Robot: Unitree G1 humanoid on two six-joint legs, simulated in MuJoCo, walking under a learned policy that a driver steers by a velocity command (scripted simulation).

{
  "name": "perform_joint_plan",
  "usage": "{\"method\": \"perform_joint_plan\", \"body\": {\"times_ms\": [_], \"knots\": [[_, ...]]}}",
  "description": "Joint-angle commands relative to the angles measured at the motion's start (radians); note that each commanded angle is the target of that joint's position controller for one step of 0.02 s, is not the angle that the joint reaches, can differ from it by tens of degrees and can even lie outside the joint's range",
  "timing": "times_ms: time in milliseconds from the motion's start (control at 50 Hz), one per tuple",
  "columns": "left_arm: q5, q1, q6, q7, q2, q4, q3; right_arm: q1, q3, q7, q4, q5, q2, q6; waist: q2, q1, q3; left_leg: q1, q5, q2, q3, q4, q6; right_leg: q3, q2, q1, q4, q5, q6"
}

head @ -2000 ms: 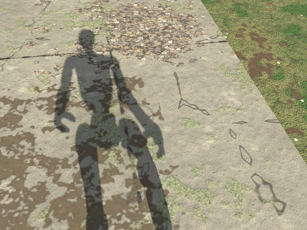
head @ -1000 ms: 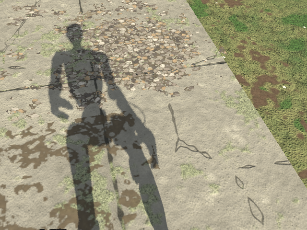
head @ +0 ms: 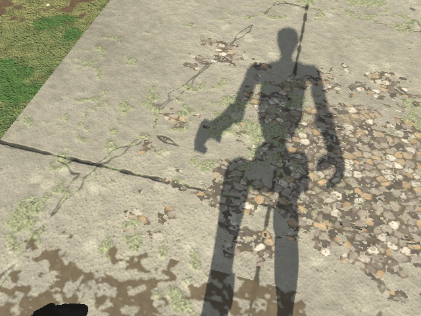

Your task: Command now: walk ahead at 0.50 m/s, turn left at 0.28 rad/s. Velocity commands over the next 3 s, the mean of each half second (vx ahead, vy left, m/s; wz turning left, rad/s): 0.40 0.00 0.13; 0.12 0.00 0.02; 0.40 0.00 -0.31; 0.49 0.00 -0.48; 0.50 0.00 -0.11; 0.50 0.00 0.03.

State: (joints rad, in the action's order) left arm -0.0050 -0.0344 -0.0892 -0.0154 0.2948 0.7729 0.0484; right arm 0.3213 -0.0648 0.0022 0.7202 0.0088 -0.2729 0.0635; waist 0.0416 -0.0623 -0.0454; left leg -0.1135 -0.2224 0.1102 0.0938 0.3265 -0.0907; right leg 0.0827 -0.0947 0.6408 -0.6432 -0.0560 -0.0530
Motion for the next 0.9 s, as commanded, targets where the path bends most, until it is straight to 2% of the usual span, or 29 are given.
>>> {"method": "perform_joint_plan", "body": {"times_ms": [20, 80, 120, 140, 160, 180, 200, 220, 240, 260, 280, 340, 380, 440, 500, 540, 580, 600, 620, 640, 660, 680, 720, 760, 800, 840, 860, 880, 900], "knots": [[0.01, 0.107, -0.018, -0.009, 0.067, -0.084, 0.008, 0.045, -0.043, 0.003, -0.026, 0.004, -0.163, 0.014, -0.122, -0.028, 0.008, -0.066, 0.139, -0.246, 0.141, -0.09, -0.128, -0.043, 0.042, -0.109, 0.086, -0.077, 0.014], [0.009, 0.123, -0.032, -0.023, 0.093, -0.1, 0.016, 0.072, -0.044, 0.007, -0.004, 0.004, -0.164, 0.003, -0.137, -0.024, -0.001, 0.061, 0.202, -0.303, 0.197, -0.024, -0.121, -0.042, 0.051, -0.068, 0.139, 0.037, 0.056], [0.011, 0.067, -0.039, -0.026, 0.11, -0.09, 0.024, 0.063, -0.046, 0.011, 0.002, 0.004, -0.171, -0.009, -0.166, 0.011, 0.013, 0.105, 0.344, -0.315, 0.209, 0.033, -0.103, -0.067, 0.071, -0.132, 0.163, 0.122, 0.091], [0.008, -0.027, -0.043, -0.023, 0.131, -0.062, 0.038, 0.042, -0.042, 0.012, -0.002, 0.004, -0.163, -0.013, -0.162, 0.065, 0.064, 0.104, 0.502, -0.278, 0.179, 0.128, -0.082, -0.095, 0.097, -0.262, 0.2, 0.111, 0.118], [-0.002, -0.174, -0.046, -0.018, 0.172, -0.031, 0.055, 0.03, -0.028, 0.012, -0.014, -0.003, -0.133, -0.014, -0.135, 0.133, 0.186, 0.027, 0.528, -0.224, 0.13, 0.321, -0.049, -0.039, 0.033, -0.497, 0.162, 0.067, 0.169], [-0.015, -0.328, -0.044, -0.013, 0.253, -0.012, 0.076, 0.109, -0.008, 0.011, -0.034, -0.005, -0.078, -0.005, 0.044, 0.149, 0.354, -0.282, 0.247, -0.103, 0.05, 0.668, 0.024, 0.28, -0.178, -0.881, 0.148, 0.123, 0.298], [0.005, -0.391, -0.033, -0.025, 0.235, 0.027, 0.075, 0.174, 0.004, 0.01, -0.027, 0.01, -0.053, 0.009, 0.251, 0.139, 0.408, -0.536, -0.36, -0.01, 0.057, 0.888, 0.065, 0.644, -0.293, -1.029, 0.305, 0.371, 0.382], [0.029, -0.356, -0.028, -0.024, 0.157, 0.023, 0.053, 0.083, -0.015, 0.008, -0.032, 0.026, -0.143, 0.014, 0.134, 0.164, 0.272, -0.654, -0.329, -0.071, 0.096, 0.972, 0.059, 0.608, -0.271, -0.952, 0.349, 0.555, 0.339], [0.024, -0.282, -0.019, -0.019, 0.126, 0.008, 0.042, -0.008, -0.018, 0.007, -0.055, 0.026, -0.161, 0.018, 0.065, 0.154, 0.153, -0.68, -0.235, -0.122, 0.05, 0.96, 0.054, 0.472, -0.238, -0.817, 0.368, 0.531, 0.298], [0.008, -0.214, -0.012, -0.016, 0.106, -0.005, 0.031, -0.062, -0.018, 0.009, -0.066, 0.01, -0.153, 0.02, 0.015, 0.129, 0.07, -0.645, -0.166, -0.157, 0.015, 0.908, 0.06, 0.368, -0.2, -0.672, 0.39, 0.351, 0.286], [-0.004, -0.175, -0.012, -0.016, 0.085, -0.012, 0.022, -0.067, -0.022, 0.009, -0.066, -0.003, -0.142, 0.018, 0.013, 0.096, 0.036, -0.591, -0.128, -0.184, 0.006, 0.857, 0.07, 0.286, -0.168, -0.578, 0.399, 0.129, 0.279], [-0.007, -0.16, -0.02, -0.012, 0.082, 0.011, 0.016, 0.002, -0.013, 0.014, -0.049, -0.008, -0.081, 0.002, 0.042, 0.041, 0.081, -0.455, -0.122, -0.194, -0.028, 0.74, 0.108, 0.103, -0.122, -0.487, 0.387, -0.396, 0.287], [-0.002, -0.152, -0.015, -0.001, 0.112, 0.026, 0.024, -0.03, -0.001, 0.018, -0.061, -0.012, -0.052, -0.004, 0.048, 0.039, 0.094, -0.435, -0.041, -0.189, -0.052, 0.604, 0.125, 0.024, -0.102, -0.474, 0.389, -0.523, 0.284], [0.006, -0.172, 0.006, 0.011, 0.128, 0.045, 0.026, -0.101, 0.008, 0.012, -0.065, -0.01, -0.038, -0.006, 0.049, 0.07, 0.12, -0.348, 0.16, -0.165, -0.079, 0.4, 0.124, -0.051, -0.06, -0.473, 0.391, -0.491, 0.252], [0.012, -0.215, 0.023, 0.014, 0.131, 0.075, 0.023, -0.174, 0.005, 0.003, -0.079, -0.009, -0.054, -0.005, 0.044, 0.101, 0.114, -0.324, 0.232, -0.148, -0.069, 0.282, 0.112, -0.034, -0.078, -0.531, 0.366, -0.398, 0.243], [0.015, -0.214, 0.035, 0.016, 0.137, 0.088, 0.023, -0.197, -0.001, -0.003, -0.088, -0.013, -0.071, -0.001, 0.045, 0.099, 0.104, -0.311, 0.198, -0.141, -0.062, 0.229, 0.09, -0.006, -0.1, -0.559, 0.322, -0.357, 0.235], [0.024, -0.191, 0.045, 0.019, 0.128, 0.093, 0.019, -0.149, -0.011, -0.006, -0.069, -0.023, -0.084, 0.005, 0.026, 0.057, 0.111, -0.206, 0.27, -0.124, -0.077, 0.105, 0.056, 0.001, -0.079, -0.553, 0.231, -0.284, 0.199], [0.014, -0.225, 0.042, 0.018, 0.11, 0.1, 0.013, -0.12, -0.022, 0.001, -0.061, -0.031, -0.124, 0.007, -0.014, 0.054, 0.137, -0.094, 0.506, -0.16, -0.04, 0.068, 0.027, -0.014, -0.03, -0.523, 0.161, -0.227, 0.156], [-0.015, -0.285, 0.028, 0.014, 0.074, 0.093, 0.0, -0.092, -0.033, 0.009, -0.068, -0.044, -0.187, 0.005, -0.121, 0.086, 0.227, 0.112, 0.897, -0.295, 0.074, 0.165, -0.043, -0.046, 0.036, -0.405, 0.039, 0.004, 0.107], [-0.013, -0.372, 0.024, 0.013, 0.013, 0.12, -0.023, -0.074, -0.017, 0.013, -0.058, -0.049, -0.126, -0.01, -0.235, 0.092, 0.333, 0.25, 0.984, -0.426, 0.206, 0.192, -0.183, -0.062, 0.083, -0.292, -0.094, 0.353, 0.053], [0.0, -0.315, 0.039, 0.011, 0.048, 0.12, -0.018, -0.058, 0.003, 0.008, -0.048, -0.035, -0.053, -0.022, -0.245, 0.051, 0.335, 0.223, 0.89, -0.452, 0.273, 0.147, -0.219, -0.036, 0.085, -0.252, -0.181, 0.665, 0.026], [0.011, -0.263, 0.057, 0.012, 0.078, 0.102, -0.009, -0.078, 0.012, 0.001, -0.036, -0.027, -0.04, -0.026, -0.219, 0.049, 0.283, 0.166, 0.702, -0.437, 0.28, 0.106, -0.202, -0.017, 0.069, -0.205, -0.221, 0.756, 0.015], [0.009, -0.23, 0.099, 0.028, 0.086, 0.103, 0.0, -0.174, 0.001, -0.003, -0.039, -0.026, -0.092, -0.032, -0.157, 0.075, 0.183, -0.007, 0.42, -0.401, 0.243, 0.031, -0.149, -0.017, 0.04, -0.221, -0.209, 0.674, -0.003], [0.004, -0.264, 0.12, 0.039, 0.061, 0.127, -0.002, -0.273, -0.005, 0.003, -0.044, -0.032, -0.107, -0.041, -0.184, 0.121, 0.146, -0.176, 0.264, -0.334, 0.155, -0.012, -0.098, -0.047, 0.041, -0.36, -0.071, 0.51, -0.008], [-0.007, -0.311, 0.119, 0.035, 0.029, 0.163, -0.008, -0.289, 0.0, 0.007, -0.03, -0.028, -0.083, -0.05, -0.186, 0.145, 0.158, -0.244, 0.106, -0.269, 0.063, -0.001, -0.057, -0.096, 0.073, -0.502, 0.085, 0.274, 0.003], [-0.029, -0.264, 0.12, 0.032, 0.065, 0.146, -0.004, -0.227, 0.009, 0.006, 0.009, -0.023, -0.048, -0.049, -0.13, 0.109, 0.11, -0.27, -0.179, -0.205, 0.017, 0.012, 0.03, -0.048, 0.03, -0.503, 0.188, 0.225, 0.042], [-0.017, -0.242, 0.12, 0.04, 0.112, 0.138, 0.004, -0.206, 0.006, 0.009, 0.015, -0.028, -0.056, -0.053, -0.061, 0.074, 0.066, -0.24, -0.278, -0.155, -0.02, 0.026, 0.066, -0.031, 0.009, -0.389, 0.223, 0.465, 0.078], [-0.007, -0.224, 0.117, 0.042, 0.124, 0.145, 0.011, -0.225, 0.004, 0.015, 0.013, -0.027, -0.056, -0.054, 0.013, 0.073, 0.02, -0.179, -0.274, -0.114, -0.066, 0.083, 0.086, -0.014, 0.018, -0.262, 0.266, 0.687, 0.108], [-0.004, -0.212, 0.108, 0.045, 0.123, 0.139, 0.012, -0.231, -0.002, 0.021, 0.016, -0.02, -0.07, -0.05, 0.047, 0.078, 0.0, -0.161, -0.276, -0.097, -0.088, 0.159, 0.085, 0.017, 0.005, -0.222, 0.315, 0.752, 0.123]]}}
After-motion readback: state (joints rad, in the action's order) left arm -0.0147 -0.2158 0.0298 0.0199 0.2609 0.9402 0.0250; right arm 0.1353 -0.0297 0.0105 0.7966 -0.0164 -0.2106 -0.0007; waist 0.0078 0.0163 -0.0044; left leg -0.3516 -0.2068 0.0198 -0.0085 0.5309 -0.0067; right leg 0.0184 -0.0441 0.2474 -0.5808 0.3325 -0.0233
